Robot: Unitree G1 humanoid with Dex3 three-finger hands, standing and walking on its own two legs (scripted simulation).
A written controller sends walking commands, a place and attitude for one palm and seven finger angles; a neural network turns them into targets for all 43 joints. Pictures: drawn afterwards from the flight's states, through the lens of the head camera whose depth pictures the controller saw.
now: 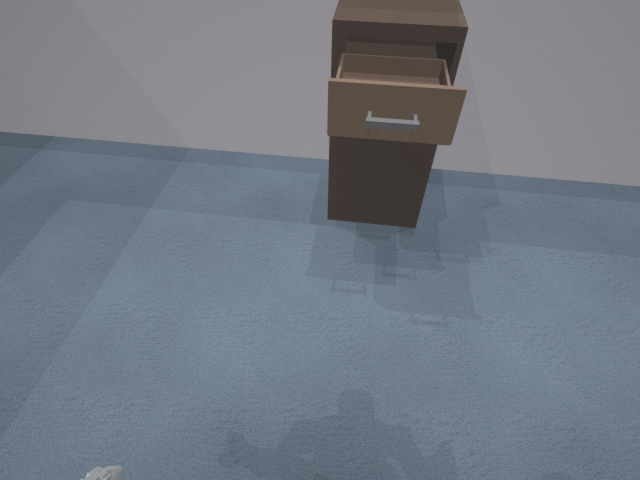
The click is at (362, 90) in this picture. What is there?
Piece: drawer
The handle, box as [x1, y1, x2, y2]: [365, 111, 419, 131]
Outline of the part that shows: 366,117 365,127 409,131 418,130 419,122 417,120 416,114 413,114 412,120 371,117 371,111 368,111 368,115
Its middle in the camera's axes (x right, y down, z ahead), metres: +0.19 -0.31 +1.02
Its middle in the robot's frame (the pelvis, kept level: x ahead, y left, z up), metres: +0.98 -0.14 -0.06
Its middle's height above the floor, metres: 0.71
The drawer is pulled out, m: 0.30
